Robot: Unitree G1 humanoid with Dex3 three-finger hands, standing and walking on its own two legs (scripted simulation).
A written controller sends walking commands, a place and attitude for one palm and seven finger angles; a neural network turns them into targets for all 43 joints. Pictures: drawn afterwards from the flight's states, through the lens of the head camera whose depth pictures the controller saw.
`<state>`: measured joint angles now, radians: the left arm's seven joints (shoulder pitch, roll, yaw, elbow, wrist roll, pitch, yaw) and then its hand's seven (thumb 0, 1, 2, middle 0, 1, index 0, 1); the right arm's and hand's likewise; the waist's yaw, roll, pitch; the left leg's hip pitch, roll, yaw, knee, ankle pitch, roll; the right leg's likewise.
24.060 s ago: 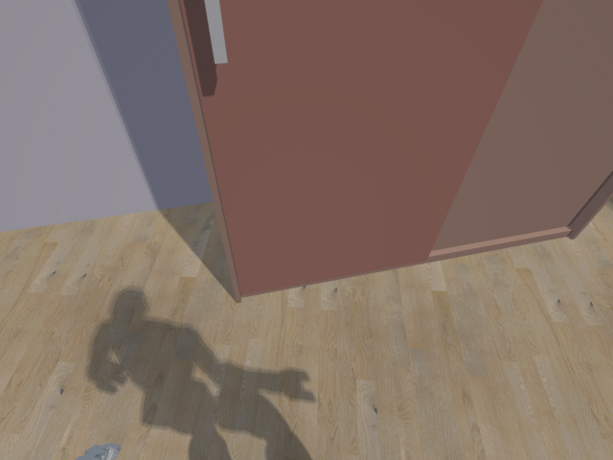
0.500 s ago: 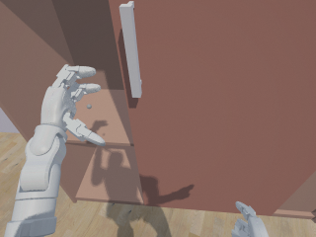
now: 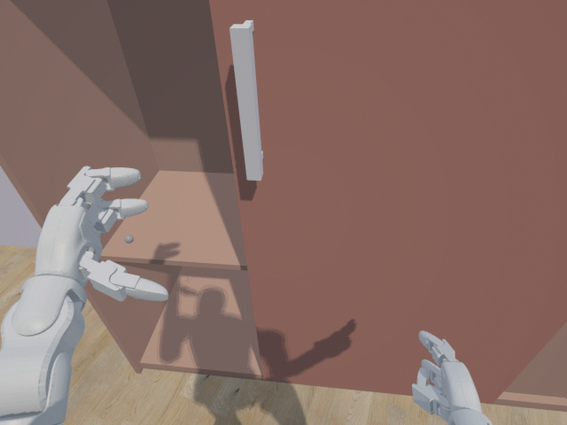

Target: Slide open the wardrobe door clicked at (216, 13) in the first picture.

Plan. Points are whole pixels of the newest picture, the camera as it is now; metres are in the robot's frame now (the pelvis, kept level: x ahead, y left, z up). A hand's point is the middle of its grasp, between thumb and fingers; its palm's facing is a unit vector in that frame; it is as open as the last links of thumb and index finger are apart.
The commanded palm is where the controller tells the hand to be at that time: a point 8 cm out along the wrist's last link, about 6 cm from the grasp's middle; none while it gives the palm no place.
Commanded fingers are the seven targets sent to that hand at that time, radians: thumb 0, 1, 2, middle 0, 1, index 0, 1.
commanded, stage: draw the hand back to the body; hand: left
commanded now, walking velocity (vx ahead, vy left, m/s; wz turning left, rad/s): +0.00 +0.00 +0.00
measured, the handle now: (251, 105) +0.47 +0.10 +0.27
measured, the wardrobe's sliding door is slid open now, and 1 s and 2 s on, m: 0.46 0.46 0.46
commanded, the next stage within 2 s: step back with the hand held close in 1.00 s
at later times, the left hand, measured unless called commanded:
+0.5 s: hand (84, 274) +0.22 +0.27 +0.17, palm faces +0.41 -0.85 -0.34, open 10.0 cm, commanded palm +0.17 +0.31 +0.18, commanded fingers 0.00 0.72 0.81 -0.21 -0.41 -0.21 -0.41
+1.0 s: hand (70, 289) +0.21 +0.28 +0.16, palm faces +0.47 -0.81 -0.35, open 7.5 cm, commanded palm +0.16 +0.31 +0.17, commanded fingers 0.00 0.90 0.90 -0.20 -0.30 -0.20 -0.30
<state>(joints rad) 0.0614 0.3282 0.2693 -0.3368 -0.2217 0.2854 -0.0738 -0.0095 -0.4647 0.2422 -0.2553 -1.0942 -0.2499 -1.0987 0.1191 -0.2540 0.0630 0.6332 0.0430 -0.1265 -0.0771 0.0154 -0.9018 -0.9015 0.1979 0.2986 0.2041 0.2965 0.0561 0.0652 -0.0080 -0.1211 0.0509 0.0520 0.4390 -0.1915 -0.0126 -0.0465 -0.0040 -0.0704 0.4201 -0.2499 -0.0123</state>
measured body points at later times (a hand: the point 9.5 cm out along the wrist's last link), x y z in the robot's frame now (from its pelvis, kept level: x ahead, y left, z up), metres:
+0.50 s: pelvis +0.02 +0.02 +0.00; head -0.01 +0.01 +0.45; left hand +0.20 +0.31 +0.18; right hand +0.18 -0.22 -0.09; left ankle +0.04 +0.13 -0.74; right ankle +0.00 -0.11 -0.74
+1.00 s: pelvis +0.02 +0.01 +0.00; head -0.01 +0.00 +0.45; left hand +0.18 +0.32 +0.18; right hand +0.21 -0.20 -0.08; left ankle +0.04 +0.13 -0.74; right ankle +0.00 -0.11 -0.74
